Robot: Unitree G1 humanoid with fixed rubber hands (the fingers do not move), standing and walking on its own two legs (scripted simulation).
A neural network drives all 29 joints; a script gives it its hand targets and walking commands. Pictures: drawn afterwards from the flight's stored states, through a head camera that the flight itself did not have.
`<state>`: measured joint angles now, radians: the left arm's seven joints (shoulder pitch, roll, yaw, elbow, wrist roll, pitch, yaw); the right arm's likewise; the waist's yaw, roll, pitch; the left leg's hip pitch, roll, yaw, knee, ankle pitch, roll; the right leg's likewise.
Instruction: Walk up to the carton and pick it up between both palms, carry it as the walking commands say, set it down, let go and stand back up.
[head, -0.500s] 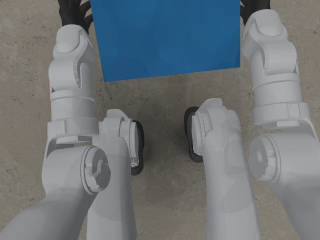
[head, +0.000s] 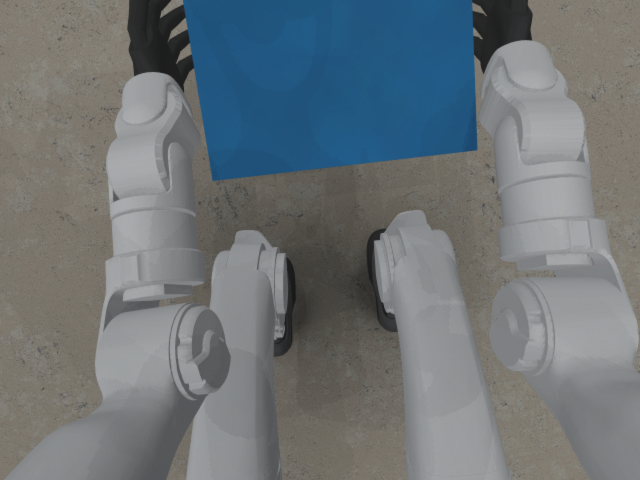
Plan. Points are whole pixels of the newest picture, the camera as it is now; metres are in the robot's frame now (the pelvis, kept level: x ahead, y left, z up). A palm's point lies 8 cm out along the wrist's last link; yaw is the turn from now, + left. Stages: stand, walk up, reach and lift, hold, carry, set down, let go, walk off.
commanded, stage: reach and lift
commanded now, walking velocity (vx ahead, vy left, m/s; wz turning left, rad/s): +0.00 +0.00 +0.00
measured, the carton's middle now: (331, 89) +0.50 -0.03 -0.18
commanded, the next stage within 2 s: none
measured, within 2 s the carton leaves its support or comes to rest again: neither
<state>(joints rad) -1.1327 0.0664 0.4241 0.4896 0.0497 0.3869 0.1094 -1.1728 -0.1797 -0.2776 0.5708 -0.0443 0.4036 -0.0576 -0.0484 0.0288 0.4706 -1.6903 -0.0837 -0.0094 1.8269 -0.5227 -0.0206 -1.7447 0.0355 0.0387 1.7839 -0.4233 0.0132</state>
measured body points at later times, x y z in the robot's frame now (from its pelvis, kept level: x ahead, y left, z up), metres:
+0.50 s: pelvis +0.04 +0.00 +0.05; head +0.25 -0.02 +0.45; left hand +0.51 +0.13 +0.01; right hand +0.51 -0.19 +0.00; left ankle +0.14 +0.12 -0.46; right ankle +0.17 -0.12 -0.46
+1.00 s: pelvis +0.10 -0.01 +0.13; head +0.26 -0.02 +0.55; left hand +0.50 +0.14 +0.08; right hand +0.48 -0.19 +0.07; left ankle +0.14 +0.12 -0.46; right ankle +0.17 -0.12 -0.46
